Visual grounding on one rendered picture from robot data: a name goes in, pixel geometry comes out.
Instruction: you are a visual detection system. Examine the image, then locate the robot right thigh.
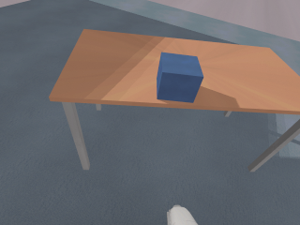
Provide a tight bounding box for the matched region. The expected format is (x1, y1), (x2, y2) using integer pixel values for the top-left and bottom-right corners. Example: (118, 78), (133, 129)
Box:
(167, 206), (198, 225)

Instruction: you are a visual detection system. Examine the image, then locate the table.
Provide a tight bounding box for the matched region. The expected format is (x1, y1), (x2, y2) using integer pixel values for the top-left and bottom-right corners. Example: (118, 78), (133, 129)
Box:
(49, 29), (300, 173)

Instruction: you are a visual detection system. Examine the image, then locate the carton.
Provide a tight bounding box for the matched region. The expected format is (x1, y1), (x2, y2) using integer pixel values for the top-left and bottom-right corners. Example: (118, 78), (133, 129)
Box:
(157, 52), (203, 103)

